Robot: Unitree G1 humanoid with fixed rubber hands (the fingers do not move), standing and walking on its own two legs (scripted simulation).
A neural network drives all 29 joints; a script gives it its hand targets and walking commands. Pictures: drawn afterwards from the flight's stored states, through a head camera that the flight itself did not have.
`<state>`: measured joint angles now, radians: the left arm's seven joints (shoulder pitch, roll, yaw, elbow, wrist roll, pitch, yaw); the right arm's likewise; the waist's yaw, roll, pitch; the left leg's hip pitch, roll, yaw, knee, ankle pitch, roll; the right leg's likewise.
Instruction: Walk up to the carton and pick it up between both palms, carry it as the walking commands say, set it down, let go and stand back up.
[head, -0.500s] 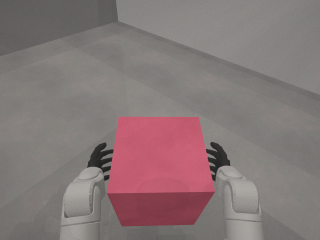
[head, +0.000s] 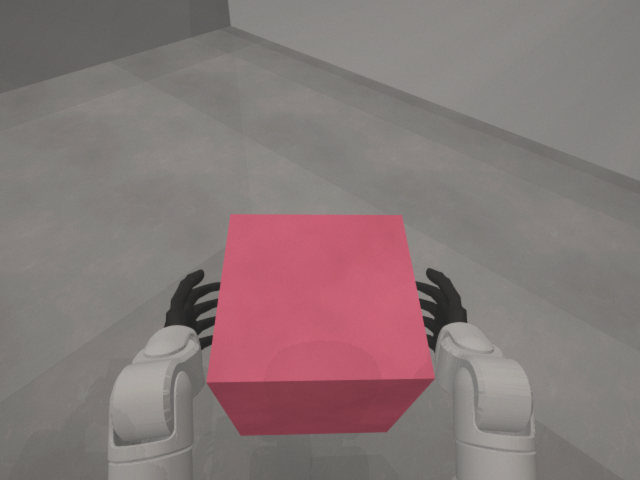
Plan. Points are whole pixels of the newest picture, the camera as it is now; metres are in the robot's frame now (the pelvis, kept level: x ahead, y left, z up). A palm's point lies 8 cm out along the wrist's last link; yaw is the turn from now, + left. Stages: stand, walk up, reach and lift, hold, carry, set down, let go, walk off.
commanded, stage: carry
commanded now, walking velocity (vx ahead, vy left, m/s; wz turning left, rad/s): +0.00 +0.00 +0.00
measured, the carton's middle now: (315, 333) +0.31 +0.00 +0.02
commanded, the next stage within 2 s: none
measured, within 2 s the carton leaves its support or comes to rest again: neither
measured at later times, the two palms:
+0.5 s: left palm (208, 356) +0.25 +0.12 +0.09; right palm (483, 352) +0.25 -0.18 +0.09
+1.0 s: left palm (242, 365) +0.24 +0.09 +0.07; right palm (508, 358) +0.25 -0.21 +0.08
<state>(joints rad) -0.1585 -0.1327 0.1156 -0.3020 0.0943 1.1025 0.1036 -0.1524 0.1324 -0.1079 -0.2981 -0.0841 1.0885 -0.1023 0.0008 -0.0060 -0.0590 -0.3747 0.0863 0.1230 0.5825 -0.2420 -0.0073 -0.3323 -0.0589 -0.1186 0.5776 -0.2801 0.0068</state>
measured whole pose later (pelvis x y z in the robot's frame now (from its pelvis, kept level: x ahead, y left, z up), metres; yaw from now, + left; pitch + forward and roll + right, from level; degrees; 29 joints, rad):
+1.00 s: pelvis -0.03 -0.07 -0.01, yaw +0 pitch +3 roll +0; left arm -0.20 -0.14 0.13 -0.32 0.13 1.22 0.09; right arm -0.20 0.14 -0.13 -0.31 -0.11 1.21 -0.09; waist -0.01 -0.02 -0.06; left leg -0.44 0.16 0.10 0.65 -0.23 -0.07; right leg -0.44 0.01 -0.18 0.69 -0.34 -0.07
